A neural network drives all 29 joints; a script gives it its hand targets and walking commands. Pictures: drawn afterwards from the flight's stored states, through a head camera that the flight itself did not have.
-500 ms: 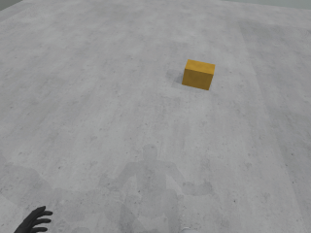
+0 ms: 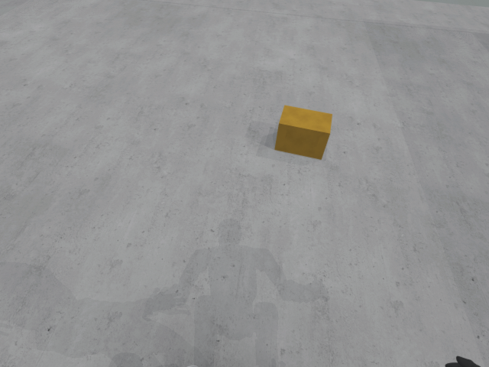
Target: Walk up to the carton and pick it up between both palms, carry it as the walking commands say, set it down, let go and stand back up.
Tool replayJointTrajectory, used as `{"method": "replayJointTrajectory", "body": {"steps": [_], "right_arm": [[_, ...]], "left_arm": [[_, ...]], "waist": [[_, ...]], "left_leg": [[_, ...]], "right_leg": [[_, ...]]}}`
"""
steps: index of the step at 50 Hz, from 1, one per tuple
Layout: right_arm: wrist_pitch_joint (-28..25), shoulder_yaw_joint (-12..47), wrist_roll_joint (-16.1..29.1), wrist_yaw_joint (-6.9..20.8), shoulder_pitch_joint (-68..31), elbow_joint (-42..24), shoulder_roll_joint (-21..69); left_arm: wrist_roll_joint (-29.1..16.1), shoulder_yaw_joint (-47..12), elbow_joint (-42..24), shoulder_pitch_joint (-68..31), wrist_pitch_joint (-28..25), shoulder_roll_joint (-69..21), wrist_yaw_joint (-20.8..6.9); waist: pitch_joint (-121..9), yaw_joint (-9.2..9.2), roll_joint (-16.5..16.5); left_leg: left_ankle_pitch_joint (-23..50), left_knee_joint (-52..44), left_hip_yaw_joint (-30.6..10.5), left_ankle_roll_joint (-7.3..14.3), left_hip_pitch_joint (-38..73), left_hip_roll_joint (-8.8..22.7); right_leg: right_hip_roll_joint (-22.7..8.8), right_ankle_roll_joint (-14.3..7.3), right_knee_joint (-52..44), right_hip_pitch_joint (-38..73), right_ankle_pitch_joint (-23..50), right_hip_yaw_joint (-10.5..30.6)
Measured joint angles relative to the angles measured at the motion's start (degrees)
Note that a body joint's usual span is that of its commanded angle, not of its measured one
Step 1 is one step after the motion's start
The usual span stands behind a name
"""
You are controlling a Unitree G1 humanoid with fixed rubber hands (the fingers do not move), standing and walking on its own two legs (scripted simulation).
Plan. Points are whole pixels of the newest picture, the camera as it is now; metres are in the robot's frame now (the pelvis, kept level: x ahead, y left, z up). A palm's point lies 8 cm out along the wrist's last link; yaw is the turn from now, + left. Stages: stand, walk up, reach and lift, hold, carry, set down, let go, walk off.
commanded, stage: walk up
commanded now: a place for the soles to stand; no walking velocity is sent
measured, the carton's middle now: (302, 132) +1.49 -0.30 -0.65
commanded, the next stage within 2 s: none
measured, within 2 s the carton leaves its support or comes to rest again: neither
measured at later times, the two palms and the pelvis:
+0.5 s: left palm (139, 225) +0.38 +0.24 -0.04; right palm out of the picture +0.28 -0.44 -0.07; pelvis +0.23 -0.09 +0.01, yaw -3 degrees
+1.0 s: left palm (199, 151) +0.63 +0.16 -0.05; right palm out of the picture +0.45 -0.54 -0.04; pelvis +0.45 -0.16 +0.01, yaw -4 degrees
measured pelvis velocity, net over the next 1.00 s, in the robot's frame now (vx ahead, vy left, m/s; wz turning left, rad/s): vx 0.45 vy -0.16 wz -0.08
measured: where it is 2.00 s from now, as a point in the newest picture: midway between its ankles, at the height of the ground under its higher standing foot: (311, 235)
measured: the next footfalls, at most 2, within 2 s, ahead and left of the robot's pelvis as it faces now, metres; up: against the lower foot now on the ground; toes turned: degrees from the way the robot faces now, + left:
right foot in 0.32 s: +0.30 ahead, -0.20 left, +0.00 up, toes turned -7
left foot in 0.66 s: +0.46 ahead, +0.01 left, +0.00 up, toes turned +4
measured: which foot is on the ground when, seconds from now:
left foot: down 0.00-0.32, up 0.34-0.64, down 0.66-1.00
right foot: up 0.00-0.30, down 0.32-0.68, up 0.70-1.00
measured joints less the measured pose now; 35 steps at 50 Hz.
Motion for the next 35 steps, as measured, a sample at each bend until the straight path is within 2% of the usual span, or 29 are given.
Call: {"method": "replayJointTrajectory", "body": {"steps": [2,4,7,10,13,15,17,19,21,25,31,33,35], "right_arm": [[0.19,-0.19,0.65,-0.50,0.13,-0.61,-0.25],[0.35,-0.15,0.95,-0.79,0.81,-0.89,-0.60],[0.19,-0.10,0.48,-0.58,2.49,-1.02,-1.68],[0.01,-0.36,0.38,-0.26,4.42,-0.82,-3.04],[0.49,-0.57,0.56,-0.20,5.96,-0.08,-4.07],[0.94,-0.60,0.74,-0.37,6.99,0.47,-4.47],[1.51,-0.38,0.87,-0.69,7.18,1.15,-4.01],[2.11,0.47,1.55,-1.02,5.82,1.58,-2.80],[2.06,1.16,1.70,-0.99,4.47,1.59,-1.69],[2.01,1.75,0.88,-0.01,2.84,1.53,0.08],[2.35,1.25,0.59,1.17,0.18,1.40,1.45],[1.89,0.92,0.52,1.13,-0.20,0.86,0.97],[1.10,0.27,0.16,0.35,-0.72,-0.08,0.27]], "left_arm": [[0.03,-0.43,0.76,-0.77,-0.03,-0.10,0.06],[0.07,-0.45,1.14,-2.41,-0.24,-0.03,-0.27],[-0.05,0.09,1.02,-5.92,-0.06,0.07,-1.45],[0.09,0.73,0.56,-9.77,0.28,0.30,-2.65],[0.13,1.24,0.10,-13.20,0.35,0.66,-3.36],[0.13,1.45,-0.51,-14.99,0.09,1.08,-3.29],[0.19,1.90,-1.72,-16.19,-0.68,1.64,-2.27],[-0.24,1.93,-2.70,-15.43,-1.07,1.30,-0.98],[-0.79,1.70,-2.90,-13.29,-1.10,0.50,-0.01],[-0.75,1.27,-2.75,-8.11,-1.39,-0.29,0.65],[0.05,0.74,-2.39,-1.58,-1.10,0.43,0.37],[0.17,0.39,-2.35,0.06,-0.78,0.67,0.40],[0.13,0.13,-1.97,0.66,-0.51,0.37,0.70]], "waist": [[-0.25,-1.01,-1.61],[-0.73,-2.12,-2.68],[-1.11,-3.77,-2.76],[-1.00,-5.42,-1.84],[-1.16,-6.91,-0.60],[-1.48,-7.53,0.41],[-0.96,-6.95,1.38],[-0.30,-5.99,2.33],[0.01,-4.98,3.50],[-0.14,-2.55,4.52],[0.44,0.36,2.97],[0.10,0.80,2.12],[0.42,0.32,0.80]], "left_leg": [[-3.05,-0.50,1.48,-0.36,2.66,-0.17],[-3.82,-2.96,2.80,-0.80,5.91,-0.11],[-4.35,-6.60,3.89,-1.47,10.33,0.46],[-5.74,-8.76,4.25,-2.48,14.16,1.37],[-8.05,-9.22,4.17,-4.05,17.26,2.63],[-10.88,-6.83,3.54,-4.51,18.05,4.09],[-13.65,4.23,0.51,-2.36,14.47,5.72],[-13.57,19.08,-5.39,-0.39,7.75,3.71],[-10.73,25.45,-7.30,0.06,2.63,2.54],[-8.58,17.04,-6.14,-1.01,-3.06,2.43],[-1.58,0.71,-3.50,-1.02,-3.47,0.39],[-0.76,-4.11,-2.70,-0.08,-0.34,-1.11],[2.12,-2.91,-2.52,0.33,0.47,-2.17]], "right_leg": [[-0.71,0.75,9.61,-5.50,1.89,1.17],[-2.91,1.58,11.00,-9.70,3.77,0.76],[-6.24,2.61,3.30,-13.12,6.33,-0.49],[-7.97,2.87,-6.36,-13.62,10.61,-1.35],[-8.09,2.40,-13.47,-11.77,13.84,-2.69],[-6.94,1.48,-17.39,-8.73,13.71,-3.81],[-5.03,0.99,-16.75,-7.72,16.47,-4.08],[-3.97,0.93,-14.69,-7.13,14.53,-4.50],[-3.06,0.54,-16.45,-4.38,12.98,-5.00],[-1.91,-0.10,-20.43,0.45,11.85,-6.08],[-1.54,0.03,-20.76,5.90,6.83,-7.27],[-1.94,0.47,-17.62,6.53,3.37,-7.23],[-2.64,0.13,-7.33,3.37,0.07,-5.66]]}}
